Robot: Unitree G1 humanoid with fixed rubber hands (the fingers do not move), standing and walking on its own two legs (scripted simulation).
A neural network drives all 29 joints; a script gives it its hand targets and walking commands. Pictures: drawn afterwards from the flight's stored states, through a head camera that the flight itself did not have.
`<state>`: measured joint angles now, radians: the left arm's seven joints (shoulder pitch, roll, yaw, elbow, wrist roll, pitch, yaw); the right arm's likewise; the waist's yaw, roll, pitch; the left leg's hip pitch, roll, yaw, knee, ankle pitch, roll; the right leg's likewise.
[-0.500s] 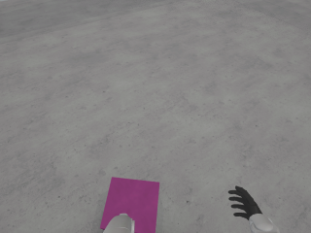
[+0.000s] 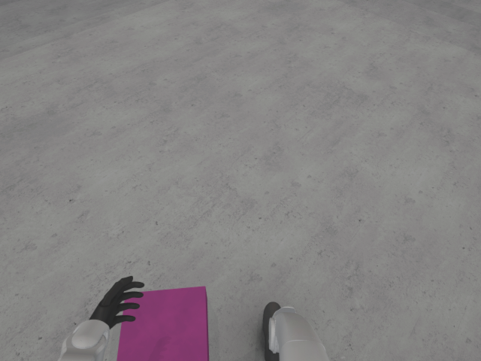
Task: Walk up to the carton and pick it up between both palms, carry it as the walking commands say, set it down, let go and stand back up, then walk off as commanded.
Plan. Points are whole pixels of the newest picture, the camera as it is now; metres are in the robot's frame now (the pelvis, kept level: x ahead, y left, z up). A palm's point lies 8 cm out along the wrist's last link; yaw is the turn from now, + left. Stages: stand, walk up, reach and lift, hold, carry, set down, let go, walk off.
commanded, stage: walk off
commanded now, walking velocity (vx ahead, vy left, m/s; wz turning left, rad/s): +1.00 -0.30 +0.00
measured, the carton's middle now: (167, 333) +0.28 +0.20 -0.67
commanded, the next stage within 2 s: none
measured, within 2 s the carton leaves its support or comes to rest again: rests again in 0.68 s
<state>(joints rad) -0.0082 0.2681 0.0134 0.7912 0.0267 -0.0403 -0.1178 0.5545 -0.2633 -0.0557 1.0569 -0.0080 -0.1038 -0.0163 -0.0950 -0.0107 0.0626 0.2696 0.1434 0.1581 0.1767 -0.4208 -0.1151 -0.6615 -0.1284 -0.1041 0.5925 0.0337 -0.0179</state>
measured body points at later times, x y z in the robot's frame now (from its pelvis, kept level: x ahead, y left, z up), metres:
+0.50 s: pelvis +0.45 -0.09 +0.01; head +0.49 -0.08 +0.45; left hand +0.28 +0.12 -0.12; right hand +0.74 -0.28 -0.06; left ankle +0.60 -0.01 -0.71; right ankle +0.24 -0.16 -0.71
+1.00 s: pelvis +0.93 -0.18 -0.01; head +0.97 -0.17 +0.44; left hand +1.13 +0.03 -0.13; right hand +0.81 -0.44 -0.13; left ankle +0.64 -0.03 -0.63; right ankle +1.06 -0.28 -0.72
